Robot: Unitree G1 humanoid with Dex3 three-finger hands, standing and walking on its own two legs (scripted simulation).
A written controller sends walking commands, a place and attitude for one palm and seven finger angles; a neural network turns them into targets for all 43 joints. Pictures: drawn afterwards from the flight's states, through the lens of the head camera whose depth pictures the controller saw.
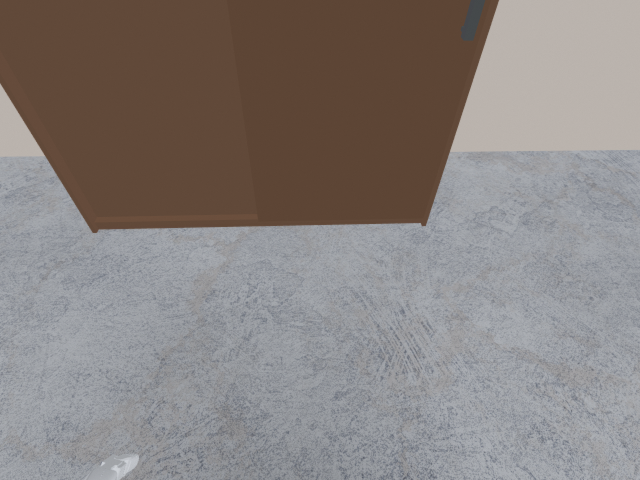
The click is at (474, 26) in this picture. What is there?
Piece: wardrobe's sliding door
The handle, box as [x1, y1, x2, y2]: [461, 0, 484, 40]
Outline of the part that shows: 484,0 470,1 464,25 461,27 461,37 463,40 473,39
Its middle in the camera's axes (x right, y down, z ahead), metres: +0.41 -0.67 +0.99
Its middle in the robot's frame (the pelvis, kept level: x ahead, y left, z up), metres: +1.24 -0.34 +0.20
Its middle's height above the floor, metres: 0.96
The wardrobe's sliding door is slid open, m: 0.00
